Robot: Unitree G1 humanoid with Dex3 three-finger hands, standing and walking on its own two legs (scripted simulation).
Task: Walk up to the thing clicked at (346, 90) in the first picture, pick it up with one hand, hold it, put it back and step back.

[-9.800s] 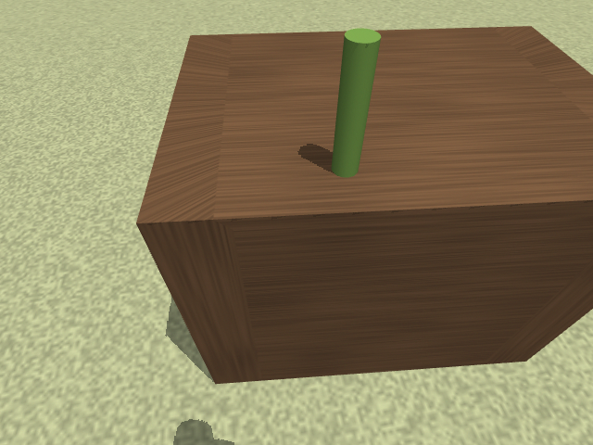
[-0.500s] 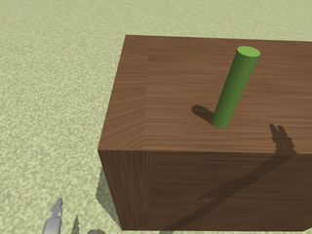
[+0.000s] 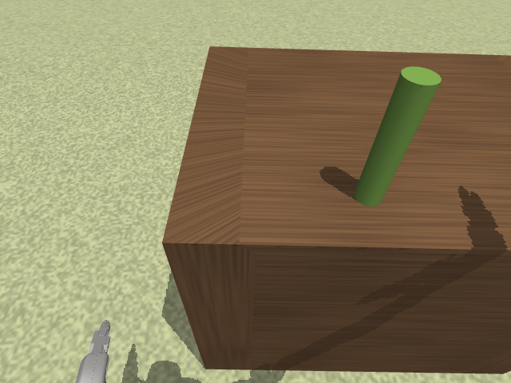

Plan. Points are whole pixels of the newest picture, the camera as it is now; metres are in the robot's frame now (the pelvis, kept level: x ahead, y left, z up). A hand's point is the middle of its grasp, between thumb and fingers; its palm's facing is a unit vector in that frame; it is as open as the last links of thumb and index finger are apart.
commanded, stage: go down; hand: right
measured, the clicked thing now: (389, 146) +0.46 -0.19 +0.15
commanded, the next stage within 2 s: approach in 1.30 s
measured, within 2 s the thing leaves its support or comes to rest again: neither
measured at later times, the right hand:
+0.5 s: hand out of the picture +0.37 -0.38 +0.22, palm faces +0.18 +0.98 -0.01, open 17.7 cm
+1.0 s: hand out of the picture +0.37 -0.38 +0.22, palm faces +0.16 +0.99 -0.01, open 17.5 cm
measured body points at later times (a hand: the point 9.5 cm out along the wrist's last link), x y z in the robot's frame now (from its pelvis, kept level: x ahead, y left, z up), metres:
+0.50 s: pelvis +0.01 -0.01 +0.00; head +0.02 -0.01 +0.45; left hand +0.16 +0.25 -0.08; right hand +0.35 -0.43 +0.23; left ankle -0.01 +0.12 -0.73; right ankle +0.01 -0.14 -0.73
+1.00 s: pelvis +0.01 -0.01 +0.00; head +0.02 -0.01 +0.45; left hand +0.15 +0.25 -0.08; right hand +0.36 -0.43 +0.23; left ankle -0.01 +0.12 -0.73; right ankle +0.01 -0.14 -0.73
